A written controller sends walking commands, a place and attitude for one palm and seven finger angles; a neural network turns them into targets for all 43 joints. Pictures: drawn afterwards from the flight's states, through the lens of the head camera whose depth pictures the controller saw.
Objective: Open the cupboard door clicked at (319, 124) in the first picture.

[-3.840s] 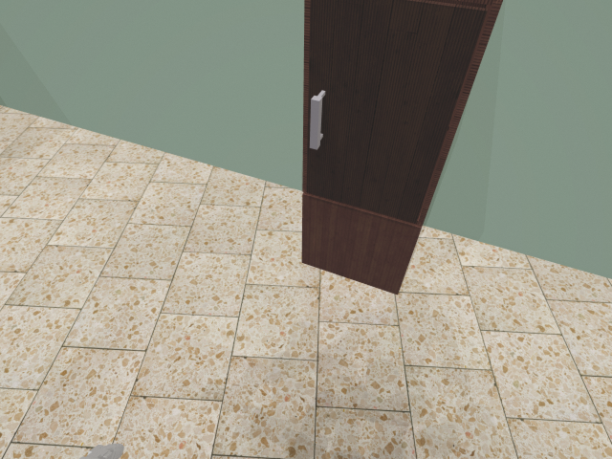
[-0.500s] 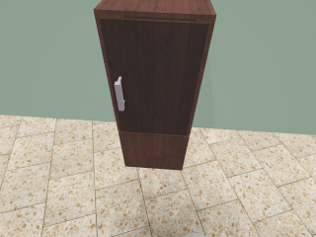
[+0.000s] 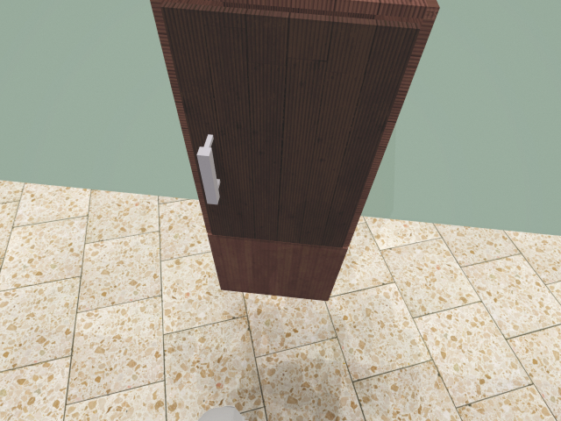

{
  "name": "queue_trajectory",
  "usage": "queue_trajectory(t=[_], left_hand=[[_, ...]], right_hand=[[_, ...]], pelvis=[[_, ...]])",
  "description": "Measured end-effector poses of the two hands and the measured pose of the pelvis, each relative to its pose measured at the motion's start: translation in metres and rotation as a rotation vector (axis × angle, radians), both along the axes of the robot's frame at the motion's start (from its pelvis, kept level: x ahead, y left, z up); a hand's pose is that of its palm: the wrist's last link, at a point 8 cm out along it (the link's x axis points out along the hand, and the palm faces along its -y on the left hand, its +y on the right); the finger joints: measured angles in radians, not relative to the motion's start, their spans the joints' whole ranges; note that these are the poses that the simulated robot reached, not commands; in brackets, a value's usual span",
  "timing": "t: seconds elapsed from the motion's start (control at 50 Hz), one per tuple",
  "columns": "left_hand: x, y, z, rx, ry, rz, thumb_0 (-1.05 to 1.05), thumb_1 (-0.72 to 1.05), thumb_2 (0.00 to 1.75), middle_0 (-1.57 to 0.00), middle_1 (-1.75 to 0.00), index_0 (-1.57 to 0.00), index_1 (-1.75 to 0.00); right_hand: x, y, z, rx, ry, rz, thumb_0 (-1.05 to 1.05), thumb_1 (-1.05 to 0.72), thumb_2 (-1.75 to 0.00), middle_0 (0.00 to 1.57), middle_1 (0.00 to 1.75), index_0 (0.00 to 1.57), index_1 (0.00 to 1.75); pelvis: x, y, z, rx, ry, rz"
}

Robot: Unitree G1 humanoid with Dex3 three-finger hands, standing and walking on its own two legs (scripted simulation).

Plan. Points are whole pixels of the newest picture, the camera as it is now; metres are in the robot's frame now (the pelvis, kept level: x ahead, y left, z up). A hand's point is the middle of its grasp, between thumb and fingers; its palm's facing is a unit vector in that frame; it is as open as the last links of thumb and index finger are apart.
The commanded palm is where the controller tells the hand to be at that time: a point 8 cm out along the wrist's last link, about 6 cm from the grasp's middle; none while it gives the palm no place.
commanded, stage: come to a stop and stand still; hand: left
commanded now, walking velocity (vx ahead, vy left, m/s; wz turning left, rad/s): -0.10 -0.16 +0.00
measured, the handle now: (211, 170) +0.57 +0.18 -0.04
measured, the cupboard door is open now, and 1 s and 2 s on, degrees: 0 0 0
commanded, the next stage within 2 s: look again from close up in 1.00 s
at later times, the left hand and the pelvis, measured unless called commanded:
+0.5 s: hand out of the picture -0.01 +0.20 -0.16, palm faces -0.02 -0.98 -0.20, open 7.3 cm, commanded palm none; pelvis -0.04 +0.01 +0.02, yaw -2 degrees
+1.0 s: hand out of the picture -0.10 +0.09 -0.17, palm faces +0.06 -0.99 -0.12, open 7.3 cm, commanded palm none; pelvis -0.07 -0.05 +0.01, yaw -1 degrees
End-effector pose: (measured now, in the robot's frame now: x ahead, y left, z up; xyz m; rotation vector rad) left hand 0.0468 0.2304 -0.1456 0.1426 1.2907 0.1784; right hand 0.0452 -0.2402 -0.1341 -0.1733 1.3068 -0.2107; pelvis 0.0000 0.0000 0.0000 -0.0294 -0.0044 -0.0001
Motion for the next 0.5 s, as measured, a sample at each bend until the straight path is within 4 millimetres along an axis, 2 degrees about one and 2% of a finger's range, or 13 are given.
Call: queue_trajectory(t=[0.06,0.1,0.24,0.36,0.5], left_hand=[[-0.002,0.017,-0.013,-0.019,0.017,0.016,0.00,0.92,0.90,-0.20,-0.30,-0.20,-0.30],[-0.005,0.025,-0.013,-0.021,0.030,0.015,0.00,0.92,0.90,-0.20,-0.30,-0.20,-0.30],[-0.023,0.043,-0.003,-0.027,0.065,-0.007,0.00,0.91,0.90,-0.20,-0.30,-0.20,-0.30],[-0.045,0.044,0.004,-0.023,0.105,-0.027,0.00,0.91,0.90,-0.20,-0.30,-0.20,-0.30],[-0.061,0.021,0.013,-0.007,0.087,-0.053,0.00,0.91,0.90,-0.20,-0.30,-0.20,-0.30]], right_hand=[[0.018,0.010,0.006,-0.034,-0.055,0.026,0.00,-0.92,-0.90,0.19,0.30,0.20,0.29],[0.024,0.019,0.014,-0.045,-0.078,0.039,0.00,-0.92,-0.90,0.19,0.30,0.20,0.29],[0.023,0.040,0.035,-0.052,-0.126,0.036,0.00,-0.91,-0.90,0.20,0.30,0.20,0.30],[-0.008,0.034,0.038,-0.052,-0.122,-0.023,-0.01,-0.92,-0.90,0.20,0.30,0.21,0.30],[-0.079,0.008,0.023,-0.016,-0.007,-0.081,0.00,-0.91,-0.90,0.20,0.30,0.21,0.30]], pelvis=[[0.001,0.014,-0.005,0.003,-0.005,-0.002],[0.000,0.019,-0.002,-0.004,-0.004,-0.013],[-0.009,0.028,0.013,-0.020,0.020,-0.033],[-0.021,0.026,0.018,-0.025,0.019,-0.050],[-0.042,0.007,0.017,-0.009,0.009,-0.039]])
